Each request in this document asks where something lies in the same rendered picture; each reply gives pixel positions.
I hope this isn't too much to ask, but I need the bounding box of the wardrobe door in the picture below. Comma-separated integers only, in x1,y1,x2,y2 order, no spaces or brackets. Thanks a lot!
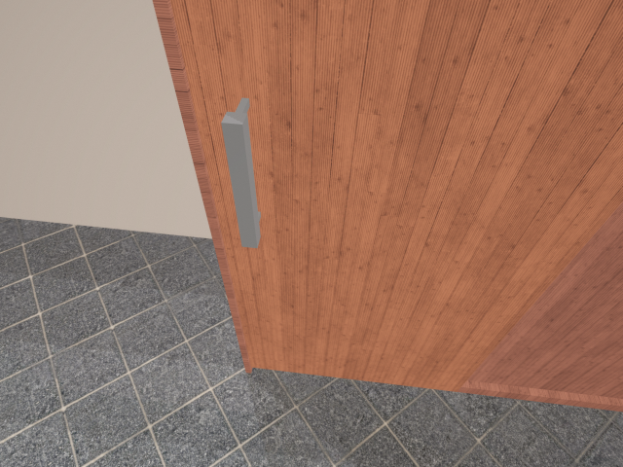
468,202,623,399
170,0,623,392

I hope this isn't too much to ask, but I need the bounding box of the handle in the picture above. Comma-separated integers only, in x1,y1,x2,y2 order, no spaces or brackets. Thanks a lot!
221,98,261,248

